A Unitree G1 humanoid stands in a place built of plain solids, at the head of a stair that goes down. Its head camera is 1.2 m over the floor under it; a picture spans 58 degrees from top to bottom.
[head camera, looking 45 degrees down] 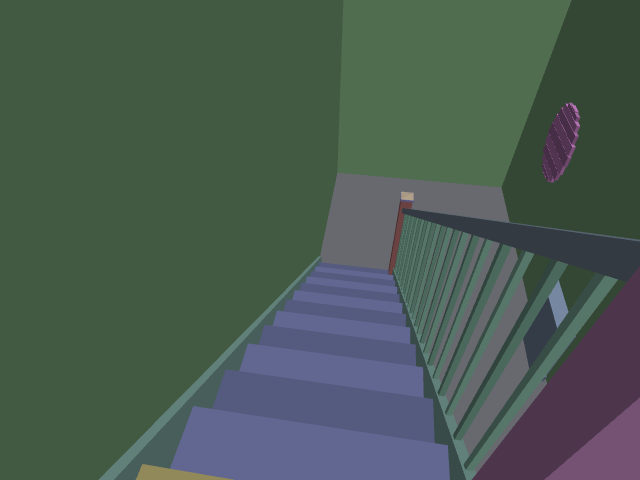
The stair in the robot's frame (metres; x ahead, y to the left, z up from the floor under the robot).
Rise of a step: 0.21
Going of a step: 0.25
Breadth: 0.83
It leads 9 degrees to the right of straight ahead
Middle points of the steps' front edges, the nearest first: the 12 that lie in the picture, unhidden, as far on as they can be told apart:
0.56 0.01 -0.21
0.81 -0.03 -0.42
1.06 -0.06 -0.62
1.30 -0.10 -0.83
1.55 -0.14 -1.04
1.79 -0.18 -1.25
2.04 -0.21 -1.46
2.29 -0.25 -1.66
2.53 -0.29 -1.87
2.78 -0.33 -2.08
3.03 -0.36 -2.29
3.28 -0.38 -2.50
